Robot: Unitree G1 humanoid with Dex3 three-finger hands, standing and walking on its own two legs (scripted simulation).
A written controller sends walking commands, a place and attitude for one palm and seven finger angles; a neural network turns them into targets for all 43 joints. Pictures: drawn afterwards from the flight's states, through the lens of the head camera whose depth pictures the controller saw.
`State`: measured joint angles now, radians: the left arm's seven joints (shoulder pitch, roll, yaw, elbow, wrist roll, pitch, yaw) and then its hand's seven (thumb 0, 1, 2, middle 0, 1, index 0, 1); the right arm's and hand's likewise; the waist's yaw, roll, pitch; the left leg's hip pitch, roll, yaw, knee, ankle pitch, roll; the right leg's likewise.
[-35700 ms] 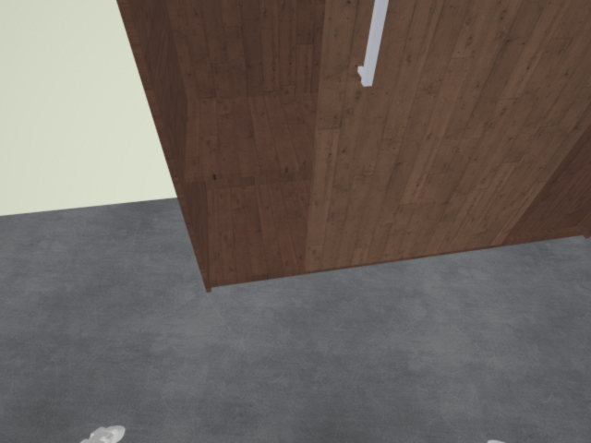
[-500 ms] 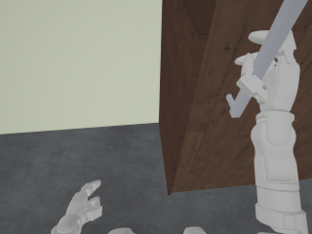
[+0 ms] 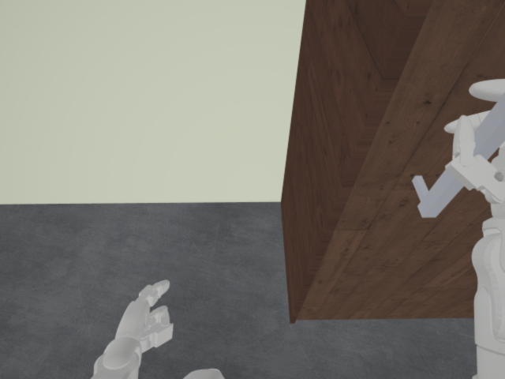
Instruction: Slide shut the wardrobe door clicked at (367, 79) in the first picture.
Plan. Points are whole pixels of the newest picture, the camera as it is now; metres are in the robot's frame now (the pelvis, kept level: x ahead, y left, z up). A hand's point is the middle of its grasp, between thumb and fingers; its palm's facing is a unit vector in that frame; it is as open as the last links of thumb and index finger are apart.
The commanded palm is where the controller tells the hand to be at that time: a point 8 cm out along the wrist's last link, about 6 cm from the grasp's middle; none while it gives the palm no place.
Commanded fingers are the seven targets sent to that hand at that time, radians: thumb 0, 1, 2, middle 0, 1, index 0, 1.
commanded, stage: stop walking and hold the door there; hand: right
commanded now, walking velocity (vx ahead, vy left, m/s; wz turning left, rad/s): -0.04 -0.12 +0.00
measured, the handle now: (479, 122) +0.35 -0.24 +0.25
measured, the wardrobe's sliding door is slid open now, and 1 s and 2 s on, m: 0.00 0.00 0.00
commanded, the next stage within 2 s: loosen the grip on the handle in 1.52 s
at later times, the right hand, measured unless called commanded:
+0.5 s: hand (460, 158) +0.31 -0.21 +0.23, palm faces +0.17 +0.98 -0.08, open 6.0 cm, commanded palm +0.28 -0.24 +0.23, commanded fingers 0.00 -0.90 -0.90 0.45 1.40 0.45 1.40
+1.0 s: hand (459, 158) +0.31 -0.21 +0.23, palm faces +0.14 +0.99 -0.05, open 6.0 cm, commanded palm +0.28 -0.23 +0.23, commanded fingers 0.00 -0.90 -0.90 0.45 1.40 0.45 1.40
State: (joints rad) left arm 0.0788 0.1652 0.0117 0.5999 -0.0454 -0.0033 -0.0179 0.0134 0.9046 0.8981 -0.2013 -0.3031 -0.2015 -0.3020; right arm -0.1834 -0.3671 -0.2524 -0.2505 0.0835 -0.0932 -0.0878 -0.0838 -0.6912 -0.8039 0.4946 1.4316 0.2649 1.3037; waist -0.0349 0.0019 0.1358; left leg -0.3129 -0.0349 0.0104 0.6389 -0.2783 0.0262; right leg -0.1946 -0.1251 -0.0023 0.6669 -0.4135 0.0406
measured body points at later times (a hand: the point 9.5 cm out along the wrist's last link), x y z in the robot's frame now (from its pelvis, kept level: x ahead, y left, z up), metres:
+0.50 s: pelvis -0.02 -0.06 +0.01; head -0.03 -0.06 +0.46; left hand +0.11 +0.19 -0.08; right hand +0.30 -0.26 +0.23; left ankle +0.04 +0.11 -0.72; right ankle -0.04 -0.17 -0.72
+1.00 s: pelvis +0.00 -0.07 +0.01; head -0.01 -0.07 +0.46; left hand +0.17 +0.16 -0.07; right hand +0.30 -0.26 +0.23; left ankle +0.04 +0.10 -0.72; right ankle -0.04 -0.17 -0.72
